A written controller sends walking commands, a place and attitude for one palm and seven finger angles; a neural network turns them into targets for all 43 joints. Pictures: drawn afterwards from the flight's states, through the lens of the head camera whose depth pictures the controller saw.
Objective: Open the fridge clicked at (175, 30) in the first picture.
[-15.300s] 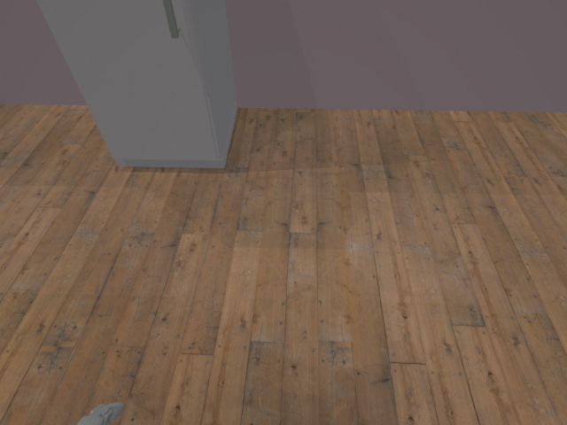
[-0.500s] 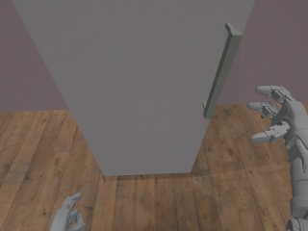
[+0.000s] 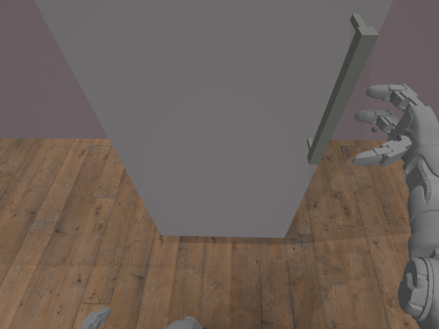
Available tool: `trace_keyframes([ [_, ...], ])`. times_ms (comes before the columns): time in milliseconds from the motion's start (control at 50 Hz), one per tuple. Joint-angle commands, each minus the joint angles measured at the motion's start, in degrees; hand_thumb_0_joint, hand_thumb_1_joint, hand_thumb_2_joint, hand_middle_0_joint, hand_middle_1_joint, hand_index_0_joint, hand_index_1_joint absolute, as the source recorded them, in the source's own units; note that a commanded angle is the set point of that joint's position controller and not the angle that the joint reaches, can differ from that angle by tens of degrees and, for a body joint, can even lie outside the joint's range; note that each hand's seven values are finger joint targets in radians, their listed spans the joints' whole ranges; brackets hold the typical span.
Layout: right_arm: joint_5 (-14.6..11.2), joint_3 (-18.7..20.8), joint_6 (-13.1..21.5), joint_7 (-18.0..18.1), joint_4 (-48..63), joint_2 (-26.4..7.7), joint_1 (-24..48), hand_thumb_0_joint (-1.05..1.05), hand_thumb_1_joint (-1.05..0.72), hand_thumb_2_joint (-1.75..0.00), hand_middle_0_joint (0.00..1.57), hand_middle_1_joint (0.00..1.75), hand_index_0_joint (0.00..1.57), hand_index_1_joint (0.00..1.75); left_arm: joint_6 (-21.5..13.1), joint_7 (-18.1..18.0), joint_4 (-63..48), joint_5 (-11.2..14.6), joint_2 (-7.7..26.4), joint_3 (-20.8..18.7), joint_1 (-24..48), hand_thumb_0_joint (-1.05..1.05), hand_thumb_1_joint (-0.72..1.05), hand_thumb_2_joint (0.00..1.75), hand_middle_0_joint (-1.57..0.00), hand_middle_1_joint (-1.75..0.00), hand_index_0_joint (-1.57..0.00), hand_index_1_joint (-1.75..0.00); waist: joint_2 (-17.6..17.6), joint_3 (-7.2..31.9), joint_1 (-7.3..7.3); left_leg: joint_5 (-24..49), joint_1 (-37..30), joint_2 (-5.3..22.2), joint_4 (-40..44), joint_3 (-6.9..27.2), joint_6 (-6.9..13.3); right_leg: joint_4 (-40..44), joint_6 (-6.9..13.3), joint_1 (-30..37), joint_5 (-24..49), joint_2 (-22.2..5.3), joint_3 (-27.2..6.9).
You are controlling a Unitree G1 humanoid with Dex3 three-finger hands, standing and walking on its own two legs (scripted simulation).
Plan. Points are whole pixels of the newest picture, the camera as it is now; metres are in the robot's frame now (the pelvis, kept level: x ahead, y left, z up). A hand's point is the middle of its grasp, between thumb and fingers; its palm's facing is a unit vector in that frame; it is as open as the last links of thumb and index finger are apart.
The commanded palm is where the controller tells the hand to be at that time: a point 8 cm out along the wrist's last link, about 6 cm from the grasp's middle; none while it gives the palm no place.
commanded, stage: move the hooked fingers beside the handle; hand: right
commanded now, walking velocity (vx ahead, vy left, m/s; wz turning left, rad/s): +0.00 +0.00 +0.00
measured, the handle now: (330, 103) +0.52 -0.14 +0.13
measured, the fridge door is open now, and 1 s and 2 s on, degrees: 0 0 0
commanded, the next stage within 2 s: feel for the door with the fingertips in 1.00 s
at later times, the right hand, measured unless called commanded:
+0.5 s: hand (378, 131) +0.46 -0.22 +0.12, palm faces -0.04 +1.00 -0.01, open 14.0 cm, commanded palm +0.44 -0.26 +0.13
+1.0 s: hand (373, 128) +0.47 -0.21 +0.12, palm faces -0.05 +1.00 +0.00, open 14.0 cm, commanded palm +0.45 -0.26 +0.12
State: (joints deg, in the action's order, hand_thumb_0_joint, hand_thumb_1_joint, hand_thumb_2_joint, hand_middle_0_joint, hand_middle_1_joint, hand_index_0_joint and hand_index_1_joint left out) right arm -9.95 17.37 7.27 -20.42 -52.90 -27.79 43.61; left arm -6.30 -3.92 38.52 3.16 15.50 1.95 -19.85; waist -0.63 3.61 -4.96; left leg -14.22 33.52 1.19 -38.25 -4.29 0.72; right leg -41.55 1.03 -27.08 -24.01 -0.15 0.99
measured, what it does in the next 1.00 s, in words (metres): stands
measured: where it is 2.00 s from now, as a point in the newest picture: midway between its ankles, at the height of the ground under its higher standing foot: outside the picture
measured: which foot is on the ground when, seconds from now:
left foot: down 0.00-1.00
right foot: down 0.00-1.00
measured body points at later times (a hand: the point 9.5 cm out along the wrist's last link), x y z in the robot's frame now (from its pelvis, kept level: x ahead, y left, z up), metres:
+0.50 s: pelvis +0.00 +0.00 +0.00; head +0.07 -0.02 +0.44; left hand +0.04 +0.27 -0.11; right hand +0.46 -0.27 +0.12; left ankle +0.05 +0.12 -0.72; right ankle -0.04 -0.10 -0.72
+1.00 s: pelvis +0.00 -0.01 +0.00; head +0.07 -0.02 +0.44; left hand +0.05 +0.26 -0.11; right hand +0.47 -0.27 +0.12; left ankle +0.05 +0.12 -0.72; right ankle -0.04 -0.10 -0.72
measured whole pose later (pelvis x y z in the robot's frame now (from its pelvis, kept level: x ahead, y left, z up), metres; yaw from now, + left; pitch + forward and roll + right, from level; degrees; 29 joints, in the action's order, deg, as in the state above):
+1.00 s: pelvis +0.00 -0.01 +0.00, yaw +1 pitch +12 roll +1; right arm -7.9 19.7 10.2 -19.6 -59.6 -29.3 46.8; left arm -3.5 -2.3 36.8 2.6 14.9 2.1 -21.0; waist -0.5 5.0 -6.3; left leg -14.1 37.3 0.8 -39.3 -3.5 0.2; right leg -44.0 1.6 -31.2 -25.0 -0.5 1.7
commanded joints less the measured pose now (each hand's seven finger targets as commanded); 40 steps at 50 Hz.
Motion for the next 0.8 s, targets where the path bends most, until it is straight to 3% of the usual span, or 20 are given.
trace_keyframes([
  [0, 0.19, 2.53, 2.87, 0.69, 8.04, -14.51, 26.46, 0.0, 0.5, -0.3, 0.3, 1.2, 0.3, 1.2, -1.41, -0.33, -5.24, -0.35, 9.81, -3.69, -3.59, 0.0, 0.9, 0.9, -0.2, -0.3, -0.2, -0.3, 4.24, 19.67, -0.36, 15.61, -16.48, -1.2, 1.06, 2.54, 1.0, 6.03, -1.04, -0.04, 22.06, 0.02, -2.75],
  [20, 0.25, 4.0, 3.23, 0.88, 7.77, -16.03, 26.69, 0.0, 0.5, -0.3, 0.3, 1.2, 0.3, 1.2, -1.25, -0.3, -5.16, -0.4, 9.95, -3.88, -4.1, 0.0, 0.9, 0.9, -0.2, -0.3, -0.2, -0.3, 4.28, 19.91, -0.19, 16.13, -16.61, -1.3, 1.03, 2.7, 1.1, 5.67, -1.04, 0.06, 22.34, -0.06, -2.66],
  [40, 0.09, 2.55, 3.63, 0.71, 8.36, -14.65, 28.04, 0.0, 0.5, -0.3, 0.3, 1.2, 0.3, 1.2, -1.12, -0.21, -5.31, -0.46, 9.84, -3.73, -4.13, 0.0, 0.9, 0.9, -0.2, -0.3, -0.2, -0.3, 4.29, 20.56, -0.58, 16.61, -16.73, -1.33, 0.86, 2.8, 1.0, 5.59, -1.04, -0.04, 22.54, -0.02, -2.6],
  [120, -0.29, 3.88, 6.4, 0.88, 8.95, -16.44, 34.05, 0.0, 0.5, -0.3, 0.3, 1.2, 0.3, 1.2, -1.03, -0.18, -4.34, -0.71, 9.96, -4.05, -5.53, 0.0, 0.9, 0.9, -0.2, -0.3, -0.2, -0.3, 2.63, 22.92, -1.82, 17.39, -17.5, -1.64, 0.74, 3.35, 0.73, 4.76, -0.67, -0.18, 21.6, -0.08, -2.59],
  [180, 0.64, 5.23, 7.53, 1.1, 8.1, -18.69, 34.79, 0.0, 0.5, -0.3, 0.3, 1.2, 0.3, 1.2, -0.84, -0.09, -4.06, -0.83, 10.19, -4.2, -6.51, 0.0, 0.9, 0.9, -0.2, -0.3, -0.2, -0.3, 4.25, 25.24, -1.43, 18.55, -17.87, -1.71, 0.0, 3.43, 0.9, 4.36, -0.73, 0.17, 23.38, -0.12, -2.61],
  [240, 0.66, 5.93, 6.63, 0.62, 6.45, -18.14, 26.94, 0.0, 0.5, -0.3, 0.3, 1.2, 0.3, 1.2, -0.38, 0.55, -4.74, -0.79, 9.98, -4.4, -6.66, 0.0, 0.9, 0.9, -0.2, -0.3, -0.2, -0.3, 6.51, 26.26, 0.28, 20.33, -18.86, -1.75, 0.05, 3.43, 0.98, 4.38, -1.06, 0.8, 26.94, -0.23, -2.3],
  [280, 0.76, 5.69, 5.36, 0.04, 4.7, -17.63, 23.23, 0.0, 0.5, -0.3, 0.3, 1.2, 0.3, 1.2, 0.26, 0.68, -5.35, -0.66, 10.3, -4.37, -6.84, 0.0, 0.9, 0.9, -0.2, -0.3, -0.2, -0.3, 4.61, 24.56, 0.48, 20.57, -19.17, -1.78, 0.32, 3.27, 1.04, 4.57, -0.77, -0.74, 26.7, -0.27, -1.84],
  [300, 0.34, 4.83, 4.51, -0.28, 3.53, -16.34, 23.0, 0.0, 0.5, -0.3, 0.3, 1.2, 0.3, 1.2, 0.46, 0.73, -5.51, -0.5, 10.2, -4.24, -6.42, 0.0, 0.9, 0.9, -0.2, -0.3, -0.2, -0.3, 3.16, 21.62, -0.22, 19.85, -18.39, -1.75, 0.79, 3.06, 0.83, 5.01, -0.61, -2.51, 24.38, -0.39, -1.65],
  [340, 0.18, 6.98, 3.73, -0.67, 3.43, -19.46, 22.43, 0.0, 0.5, -0.3, 0.3, 1.2, 0.3, 1.2, 1.03, 0.63, -6.21, -0.32, 10.84, -4.34, -6.1, 0.0, 0.9, 0.9, -0.2, -0.3, -0.2, -0.3, 1.32, 19.87, 0.04, 17.92, -19.14, -1.6, 1.18, 3.46, 0.72, 5.5, -0.34, -5.18, 19.67, -0.18, -1.12],
  [380, -0.09, 7.2, 4.63, -0.77, 6.34, -20.0, 25.46, 0.0, 0.5, -0.3, 0.3, 1.2, 0.3, 1.2, 1.19, 0.33, -6.95, -0.32, 10.84, -4.42, -5.71, 0.0, 0.9, 0.9, -0.2, -0.3, -0.2, -0.3, 1.17, 20.83, -0.29, 17.41, -19.32, -1.6, 1.24, 3.88, 0.77, 5.27, -0.09, -4.53, 18.89, -0.09, -1.01],
  [440, -0.76, 6.27, 7.42, -0.95, 9.67, -19.78, 29.5, 0.0, 0.5, -0.3, 0.3, 1.2, 0.3, 1.2, 0.88, 0.2, -6.6, -0.34, 10.29, -4.14, -5.34, 0.0, 0.9, 0.9, -0.2, -0.3, -0.2, -0.3, 3.28, 21.41, -1.06, 15.62, -18.58, -1.87, 1.37, 4.22, 0.73, 5.1, -0.12, -3.43, 17.33, -0.1, -1.43],
  [500, -1.19, 4.1, 9.64, -1.13, 15.71, -17.9, 32.51, 0.0, 0.5, -0.3, 0.3, 1.2, 0.3, 1.2, 0.25, 0.0, -6.26, -0.35, 9.67, -4.46, -5.14, 0.0, 0.9, 0.9, -0.2, -0.3, -0.2, -0.3, 9.82, 26.27, -1.22, 16.52, -16.68, -2.27, 0.76, 3.7, 1.1, 4.3, -0.7, 3.28, 22.14, -0.34, -2.36],
  [520, -1.26, 2.47, 9.45, -1.21, 15.35, -15.98, 31.98, 0.0, 0.5, -0.3, 0.3, 1.2, 0.3, 1.2, 0.12, 0.04, -5.98, -0.33, 9.63, -4.24, -5.05, 0.0, 0.9, 0.9, -0.2, -0.3, -0.2, -0.3, 10.85, 25.57, -1.34, 15.75, -15.07, -2.3, 0.92, 3.24, 1.14, 4.36, -1.03, 4.57, 23.07, -0.49, -2.9],
  [540, -1.48, 1.36, 8.51, -1.28, 12.75, -14.19, 31.27, 0.0, 0.5, -0.3, 0.3, 1.2, 0.3, 1.2, 0.09, 0.06, -5.5, -0.21, 9.6, -4.14, -5.1, 0.0, 0.9, 0.9, -0.2, -0.3, -0.2, -0.3, 9.42, 23.54, -1.99, 14.0, -13.38, -2.44, 1.22, 2.67, 1.07, 4.51, -1.1, 4.26, 21.9, -0.68, -3.26],
  [560, -1.57, 1.13, 7.49, -1.39, 9.97, -13.73, 31.46, 0.0, 0.5, -0.3, 0.3, 1.2, 0.3, 1.2, 0.11, -0.03, -4.86, -0.16, 9.83, -4.14, -5.09, 0.0, 0.9, 0.9, -0.2, -0.3, -0.2, -0.3, 7.24, 21.24, -2.6, 12.58, -12.73, -2.35, 1.68, 2.52, 0.96, 4.78, -0.91, 2.42, 19.41, -0.63, -3.25],
  [600, -1.3, 2.54, 5.2, -1.23, 4.79, -14.96, 30.41, 0.0, 0.5, -0.3, 0.3, 1.2, 0.3, 1.2, 0.35, -0.24, -4.29, -0.06, 10.32, -4.02, -5.51, 0.0, 0.9, 0.9, -0.2, -0.3, -0.2, -0.3, 4.07, 19.25, -2.32, 12.25, -13.36, -1.86, 1.69, 2.34, 0.98, 5.33, -0.64, -0.8, 17.77, -0.4, -3.21],
  [640, -0.53, 0.3, 3.39, -0.98, 1.49, -12.79, 32.49, 0.0, 0.5, -0.3, 0.3, 1.2, 0.3, 1.2, 0.35, -0.27, -4.15, -0.05, 10.16, -3.62, -5.26, 0.0, 0.9, 0.9, -0.2, -0.3, -0.2, -0.3, 4.82, 15.69, -3.31, 9.98, -10.85, -1.61, 1.9, 2.07, 1.01, 5.66, -0.66, -2.28, 14.96, -0.16, -3.27],
  [720, 0.21, 2.05, 5.71, 0.11, 6.36, -14.68, 31.73, 0.0, 0.5, -0.3, 0.3, 1.2, 0.3, 1.2, 0.21, 0.37, -5.36, -0.86, 10.01, -3.78, -5.53, 0.0, 0.9, 0.9, -0.2, -0.3, -0.2, -0.3, 7.68, 21.95, -1.39, 13.55, -11.84, -1.65, 0.24, 2.16, 1.42, 4.27, -1.54, 1.51, 22.37, -0.34, -3.8],
  [740, -0.16, 0.31, 6.65, -0.01, 8.41, -12.21, 31.98, 0.0, 0.5, -0.3, 0.3, 1.2, 0.3, 1.2, 0.1, 0.55, -5.94, -0.88, 9.68, -3.81, -5.3, 0.0, 0.9, 0.9, -0.2, -0.3, -0.2, -0.3, 6.95, 23.49, -1.51, 14.62, -12.18, -1.8, -0.04, 2.17, 1.27, 3.84, -1.64, 2.61, 24.26, -0.41, -3.85],
  [780, -0.82, 1.98, 7.95, 0.2, 8.83, -13.49, 32.07, 0.0, 0.5, -0.3, 0.3, 1.2, 0.3, 1.2, 0.0, 0.62, -5.75, -0.98, 9.99, -4.06, -5.73, 0.0, 0.9, 0.9, -0.2, -0.3, -0.2, -0.3, 4.15, 24.16, -1.48, 16.46, -13.08, -2.08, -0.35, 2.19, 1.21, 3.29, -1.73, 2.73, 26.49, -0.71, -3.99],
])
